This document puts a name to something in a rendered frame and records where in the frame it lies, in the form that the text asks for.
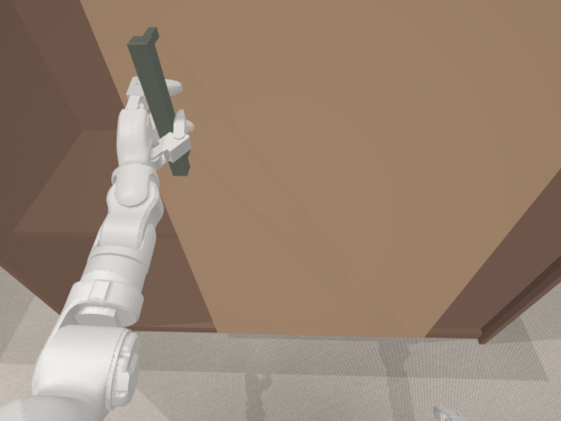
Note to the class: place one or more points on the robot left forearm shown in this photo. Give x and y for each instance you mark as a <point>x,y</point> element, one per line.
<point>109,292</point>

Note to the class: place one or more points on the left robot upper arm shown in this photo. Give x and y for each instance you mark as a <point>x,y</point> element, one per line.
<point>86,372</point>

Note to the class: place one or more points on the handle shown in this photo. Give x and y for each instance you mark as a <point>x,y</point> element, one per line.
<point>146,61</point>

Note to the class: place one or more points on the left robot hand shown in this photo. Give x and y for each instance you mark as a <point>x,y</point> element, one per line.
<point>137,133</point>

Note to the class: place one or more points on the wardrobe door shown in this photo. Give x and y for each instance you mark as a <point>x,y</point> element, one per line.
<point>529,248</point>
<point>354,163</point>

